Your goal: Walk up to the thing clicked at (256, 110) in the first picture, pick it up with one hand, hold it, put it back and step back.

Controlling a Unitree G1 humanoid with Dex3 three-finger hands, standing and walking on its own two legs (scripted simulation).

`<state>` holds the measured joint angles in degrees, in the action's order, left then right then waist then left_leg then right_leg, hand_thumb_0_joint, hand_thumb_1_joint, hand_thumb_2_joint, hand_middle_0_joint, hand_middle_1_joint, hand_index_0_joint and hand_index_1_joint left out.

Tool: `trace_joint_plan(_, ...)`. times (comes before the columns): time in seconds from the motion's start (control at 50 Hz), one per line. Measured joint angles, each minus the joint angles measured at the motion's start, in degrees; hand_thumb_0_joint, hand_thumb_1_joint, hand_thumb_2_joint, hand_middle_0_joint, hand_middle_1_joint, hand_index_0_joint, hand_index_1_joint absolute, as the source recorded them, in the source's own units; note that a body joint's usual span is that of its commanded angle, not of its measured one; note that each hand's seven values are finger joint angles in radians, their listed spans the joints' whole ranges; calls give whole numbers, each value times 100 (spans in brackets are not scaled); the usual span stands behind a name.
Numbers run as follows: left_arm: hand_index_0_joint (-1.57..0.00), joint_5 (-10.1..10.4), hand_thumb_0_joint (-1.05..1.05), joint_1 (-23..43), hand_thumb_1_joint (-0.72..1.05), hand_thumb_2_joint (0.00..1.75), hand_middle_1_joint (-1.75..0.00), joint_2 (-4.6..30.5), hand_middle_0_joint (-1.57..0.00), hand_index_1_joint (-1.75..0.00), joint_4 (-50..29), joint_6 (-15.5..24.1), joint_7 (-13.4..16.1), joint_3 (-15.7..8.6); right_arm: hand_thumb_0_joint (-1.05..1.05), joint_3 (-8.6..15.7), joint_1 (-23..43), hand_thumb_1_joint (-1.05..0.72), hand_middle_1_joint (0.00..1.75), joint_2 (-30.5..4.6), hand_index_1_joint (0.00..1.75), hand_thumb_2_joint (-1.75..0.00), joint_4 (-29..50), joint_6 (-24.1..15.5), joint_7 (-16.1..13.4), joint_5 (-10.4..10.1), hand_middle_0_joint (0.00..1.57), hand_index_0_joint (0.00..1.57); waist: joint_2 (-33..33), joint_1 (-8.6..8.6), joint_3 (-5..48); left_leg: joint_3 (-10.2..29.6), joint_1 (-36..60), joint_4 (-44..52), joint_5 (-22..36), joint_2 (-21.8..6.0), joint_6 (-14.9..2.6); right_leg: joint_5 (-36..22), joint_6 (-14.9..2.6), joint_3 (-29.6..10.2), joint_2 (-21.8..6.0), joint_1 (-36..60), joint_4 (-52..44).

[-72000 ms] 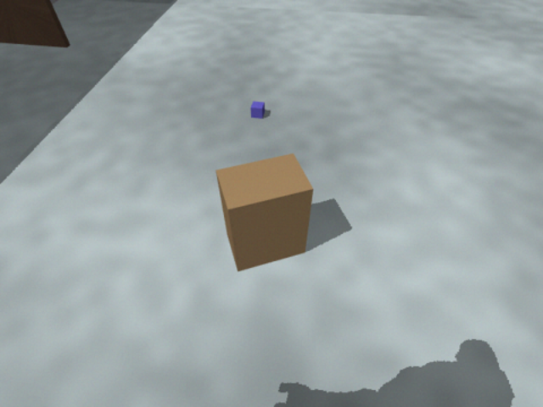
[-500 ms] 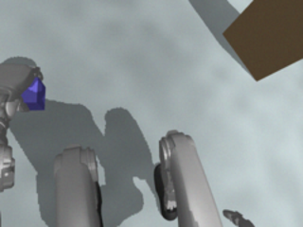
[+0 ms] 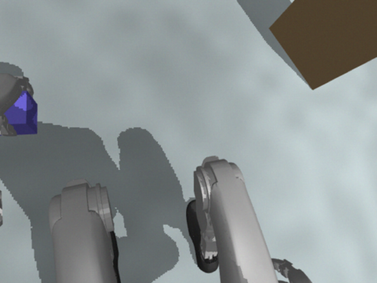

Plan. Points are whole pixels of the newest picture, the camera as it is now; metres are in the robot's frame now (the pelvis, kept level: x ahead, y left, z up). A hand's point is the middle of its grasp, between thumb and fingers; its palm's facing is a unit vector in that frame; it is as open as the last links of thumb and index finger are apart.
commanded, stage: lower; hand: left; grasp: from above
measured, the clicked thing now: (12, 113) +0.48 +0.31 -0.20
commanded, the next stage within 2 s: rest in 0.28 s
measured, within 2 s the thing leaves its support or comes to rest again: neither
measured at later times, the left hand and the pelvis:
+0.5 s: hand (17, 117) +0.47 +0.31 -0.22, palm faces -0.48 -0.02 -0.88, open 10.1 cm; pelvis +0.01 +0.00 -0.03, yaw -2 degrees
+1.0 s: hand (25, 120) +0.48 +0.30 -0.25, palm faces -0.47 -0.03 -0.88, open 10.1 cm; pelvis +0.00 +0.00 -0.04, yaw -4 degrees
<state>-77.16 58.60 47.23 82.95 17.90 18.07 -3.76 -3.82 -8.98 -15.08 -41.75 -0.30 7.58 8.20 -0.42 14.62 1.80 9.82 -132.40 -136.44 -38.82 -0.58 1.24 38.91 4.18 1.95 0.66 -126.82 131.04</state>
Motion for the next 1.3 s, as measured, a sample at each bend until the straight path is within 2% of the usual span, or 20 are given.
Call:
trace_joint_plan(0.12, -72, -67, -2, 5, 2, 44, -49, 130, -70, -44, 115, 147, 76, -74, 0, -85, 61, -93, 30, -51, 30, -90, 31, -10, 29, 67, 20, 20, -75, 43, -117, 68, -84, -170, -36, 7, 11, 17, 14, 39, 26, -64, 127)
trace_joint_plan(0.34, -72, -314, -2, 37, 2, 44, -49, 354, -70, -44, 396, 239, 491, -244, 0, -208, 117, -93, 30, -48, 30, -90, 18, -48, 85, 230, 20, 20, -213, 155, -290, 168, -254, -472, -85, 30, 43, 44, 5, 86, 66, -216, 384)
trace_joint_plan(0.68, -71, -313, -2, 32, 3, 44, -49, 653, -70, -45, 622, 224, 701, -380, 0, -464, 162, -91, 30, -109, 30, -89, 69, -181, 152, 378, 20, 21, -312, 322, -550, 354, -340, -740, -192, 23, 79, 65, 42, 209, 138, -280, 533)
trace_joint_plan(0.9, -71, -452, -2, 67, 3, 44, -49, 851, -69, -45, 913, 212, 976, -385, 0, -623, 260, -91, 30, -197, 30, -89, 173, -286, 160, 495, 20, 21, -445, 426, -641, 451, -355, -881, -198, 16, 86, 19, 12, 276, 186, -286, 604)
trace_joint_plan(1.3, -71, -310, -2, 61, 3, 44, -49, 1032, -70, -45, 1053, 60, 1104, -304, 0, -904, 337, -91, 30, -237, 30, -90, 326, -539, 240, 610, 20, 21, -538, 518, -812, 561, -332, -1004, -243, 9, 40, 12, 33, 366, 231, -194, 600)
